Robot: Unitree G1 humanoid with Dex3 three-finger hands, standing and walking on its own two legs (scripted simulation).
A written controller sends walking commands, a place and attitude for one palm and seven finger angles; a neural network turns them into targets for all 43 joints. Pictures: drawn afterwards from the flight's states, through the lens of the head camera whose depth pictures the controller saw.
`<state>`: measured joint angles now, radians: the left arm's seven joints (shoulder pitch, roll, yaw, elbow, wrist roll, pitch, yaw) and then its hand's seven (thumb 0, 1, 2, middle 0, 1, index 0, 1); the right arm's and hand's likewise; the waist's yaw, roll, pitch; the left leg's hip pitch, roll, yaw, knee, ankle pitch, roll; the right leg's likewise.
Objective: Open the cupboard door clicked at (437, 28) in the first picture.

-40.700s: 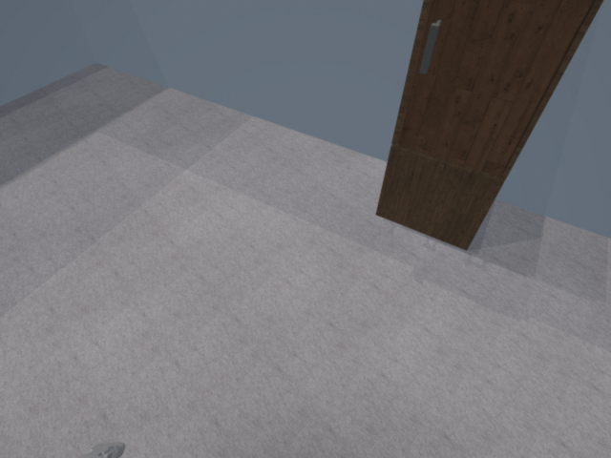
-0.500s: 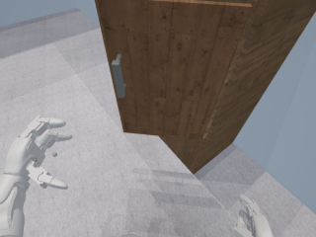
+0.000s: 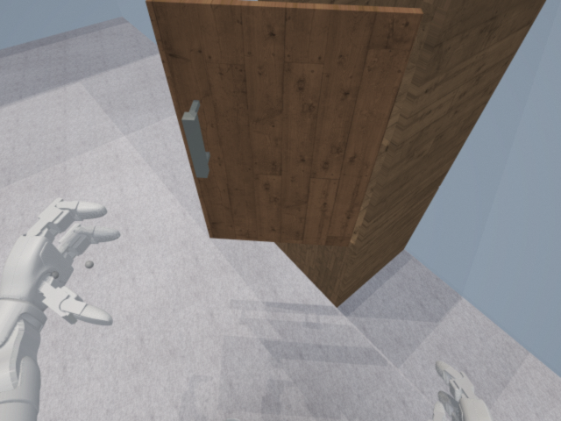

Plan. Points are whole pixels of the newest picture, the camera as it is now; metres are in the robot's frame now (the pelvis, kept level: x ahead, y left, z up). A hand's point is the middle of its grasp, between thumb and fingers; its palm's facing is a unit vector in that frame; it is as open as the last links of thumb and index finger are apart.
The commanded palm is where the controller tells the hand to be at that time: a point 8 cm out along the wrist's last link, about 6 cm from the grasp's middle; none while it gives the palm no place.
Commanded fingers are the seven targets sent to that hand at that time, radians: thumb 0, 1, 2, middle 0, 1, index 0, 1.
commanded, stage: raise the hand with hooked fingers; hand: left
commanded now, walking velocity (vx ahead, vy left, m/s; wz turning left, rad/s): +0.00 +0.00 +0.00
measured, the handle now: (199, 140) +0.57 +0.19 +0.06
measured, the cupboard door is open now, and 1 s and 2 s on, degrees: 47 47 47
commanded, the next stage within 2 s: move the hooked fingers beside the handle in 0.14 s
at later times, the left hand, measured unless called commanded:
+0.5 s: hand (103, 244) +0.32 +0.26 +0.09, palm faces -0.02 -1.00 -0.03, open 14.0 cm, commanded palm +0.30 +0.31 +0.08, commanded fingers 0.00 -0.50 0.30 -0.30 -1.20 -0.30 -1.20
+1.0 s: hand (122, 205) +0.39 +0.26 +0.08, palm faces -0.02 -1.00 -0.01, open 14.0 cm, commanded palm +0.37 +0.31 +0.07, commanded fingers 0.00 -0.50 0.30 -0.30 -1.20 -0.30 -1.20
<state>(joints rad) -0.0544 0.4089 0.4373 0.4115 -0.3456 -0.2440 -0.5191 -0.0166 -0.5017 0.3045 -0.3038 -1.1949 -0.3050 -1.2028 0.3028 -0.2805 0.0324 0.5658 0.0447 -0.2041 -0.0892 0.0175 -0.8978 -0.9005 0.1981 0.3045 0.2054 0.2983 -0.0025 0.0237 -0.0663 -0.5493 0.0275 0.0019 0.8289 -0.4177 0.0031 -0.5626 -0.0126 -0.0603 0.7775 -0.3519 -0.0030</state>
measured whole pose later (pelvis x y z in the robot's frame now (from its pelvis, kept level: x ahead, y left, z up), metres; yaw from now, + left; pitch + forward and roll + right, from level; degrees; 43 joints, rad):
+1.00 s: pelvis -0.01 +0.00 -0.01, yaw -1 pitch +12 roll -2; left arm -0.52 0.51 0.45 0.89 -0.25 -0.31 -0.52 -0.02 -0.50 0.30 -0.30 -1.20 -0.30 -1.20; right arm 0.35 -0.29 0.03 0.61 0.04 -0.10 -0.08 0.02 -0.90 -0.90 0.20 0.30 0.21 0.30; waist -0.06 0.01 -0.08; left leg -0.68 0.03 0.01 0.88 -0.42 0.00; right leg -0.69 -0.01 -0.05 0.83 -0.35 0.00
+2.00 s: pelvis +0.00 +0.01 -0.02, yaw -3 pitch +22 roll -4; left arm -0.95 0.70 0.50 1.22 -0.09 -0.32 -0.43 -0.02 -0.50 0.30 -0.30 -1.19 -0.30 -1.20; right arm 0.44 -0.28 0.05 0.59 -0.01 0.08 -0.03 0.01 -0.90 -0.90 0.20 0.30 0.21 0.30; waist -0.19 0.02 -0.08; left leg -0.90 0.06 0.01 0.98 -0.47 0.02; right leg -0.90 0.02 -0.04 0.87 -0.35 0.01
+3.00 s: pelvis +0.00 +0.02 -0.03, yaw -2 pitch +21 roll -4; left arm -0.93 0.62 0.44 1.18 -0.11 -0.34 -0.37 -0.02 -0.50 0.30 -0.30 -1.19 -0.30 -1.21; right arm 0.42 -0.27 0.05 0.60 -0.01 0.09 -0.02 0.01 -0.90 -0.90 0.20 0.30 0.21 0.30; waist -0.17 0.02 -0.09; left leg -0.90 0.05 0.00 1.00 -0.48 0.02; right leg -0.89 0.01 -0.06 0.88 -0.37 0.01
